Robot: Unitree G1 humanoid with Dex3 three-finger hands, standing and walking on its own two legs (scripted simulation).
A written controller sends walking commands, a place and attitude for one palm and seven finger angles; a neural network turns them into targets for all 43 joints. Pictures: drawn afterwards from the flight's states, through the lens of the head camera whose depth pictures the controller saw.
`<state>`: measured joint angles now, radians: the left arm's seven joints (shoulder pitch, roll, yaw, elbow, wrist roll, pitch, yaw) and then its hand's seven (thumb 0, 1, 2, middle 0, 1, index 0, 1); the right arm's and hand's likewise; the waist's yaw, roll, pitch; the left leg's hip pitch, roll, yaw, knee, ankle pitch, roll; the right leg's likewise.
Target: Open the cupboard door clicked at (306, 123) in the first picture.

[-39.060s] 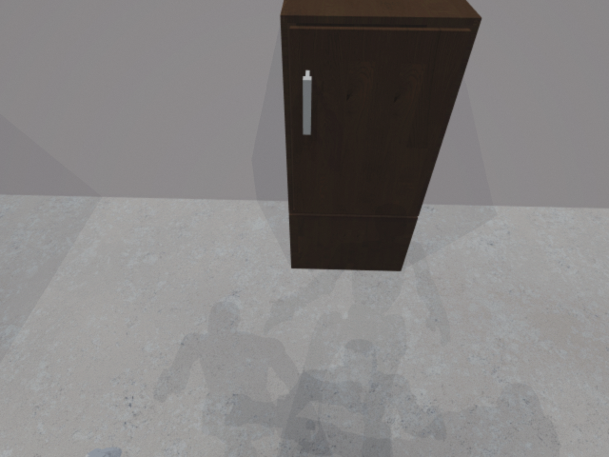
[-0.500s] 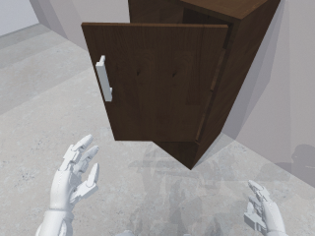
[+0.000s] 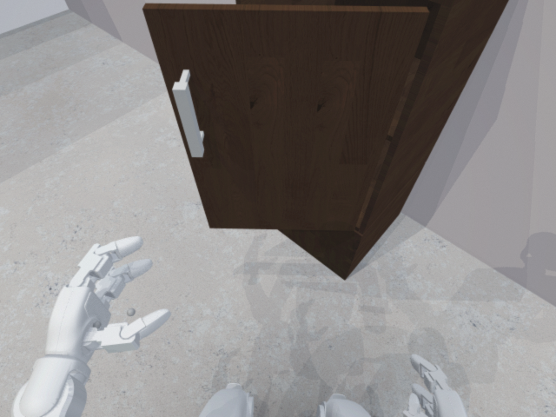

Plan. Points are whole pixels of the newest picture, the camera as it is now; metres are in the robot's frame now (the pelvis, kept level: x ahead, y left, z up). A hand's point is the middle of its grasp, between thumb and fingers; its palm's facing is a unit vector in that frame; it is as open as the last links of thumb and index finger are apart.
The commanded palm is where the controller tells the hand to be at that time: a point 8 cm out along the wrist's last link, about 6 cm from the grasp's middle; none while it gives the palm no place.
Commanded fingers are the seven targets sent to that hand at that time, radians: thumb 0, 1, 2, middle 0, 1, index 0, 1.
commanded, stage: raise the hand with hooked fingers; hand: left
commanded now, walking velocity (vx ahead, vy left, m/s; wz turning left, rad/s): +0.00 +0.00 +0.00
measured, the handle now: (192, 115) +0.59 +0.19 +0.07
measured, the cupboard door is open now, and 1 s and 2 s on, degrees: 40 40 40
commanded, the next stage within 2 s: move the hooked fingers beside the handle in 1.28 s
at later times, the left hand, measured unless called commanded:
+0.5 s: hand (86, 273) +0.28 +0.26 +0.08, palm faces +0.06 -1.00 -0.05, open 13.6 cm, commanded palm +0.26 +0.31 +0.08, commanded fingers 0.00 -0.50 0.30 -0.30 -1.20 -0.30 -1.20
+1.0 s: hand (72, 242) +0.31 +0.28 +0.10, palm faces +0.04 -1.00 -0.04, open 14.0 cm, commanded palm +0.28 +0.33 +0.10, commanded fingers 0.00 -0.50 0.30 -0.30 -1.20 -0.30 -1.20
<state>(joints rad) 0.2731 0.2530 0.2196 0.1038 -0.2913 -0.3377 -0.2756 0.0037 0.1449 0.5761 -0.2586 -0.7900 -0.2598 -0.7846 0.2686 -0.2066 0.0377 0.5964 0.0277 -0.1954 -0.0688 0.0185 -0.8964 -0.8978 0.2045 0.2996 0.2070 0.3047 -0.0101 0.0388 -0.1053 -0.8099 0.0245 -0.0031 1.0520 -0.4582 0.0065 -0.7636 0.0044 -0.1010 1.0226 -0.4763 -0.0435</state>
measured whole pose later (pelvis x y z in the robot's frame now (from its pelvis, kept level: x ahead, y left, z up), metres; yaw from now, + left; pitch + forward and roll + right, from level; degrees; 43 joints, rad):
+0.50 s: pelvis +0.02 +0.01 +0.02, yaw +0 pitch +10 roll -2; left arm 0.11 0.33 0.34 0.26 -0.33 -0.32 -0.38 -0.01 -0.42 0.34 -0.30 -1.15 -0.30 -1.15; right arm 0.23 -0.26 0.04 0.56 0.04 -0.21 -0.08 0.02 -0.90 -0.90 0.20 0.30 0.20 0.30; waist 0.01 0.02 -0.09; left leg -0.69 0.01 0.00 0.94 -0.44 0.02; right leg -0.64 0.00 -0.09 0.90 -0.44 -0.02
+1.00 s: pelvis +0.02 +0.01 +0.03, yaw -1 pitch +9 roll -1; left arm -0.05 0.40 0.43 0.46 -0.35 -0.29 -0.49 -0.02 -0.50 0.30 -0.30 -1.20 -0.30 -1.20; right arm 0.29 -0.30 0.03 0.59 0.04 -0.19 -0.08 0.02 -0.90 -0.90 0.20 0.30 0.20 0.30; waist -0.01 0.02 -0.07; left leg -0.62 0.01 0.02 0.86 -0.40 0.02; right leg -0.58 0.00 -0.07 0.82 -0.40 -0.02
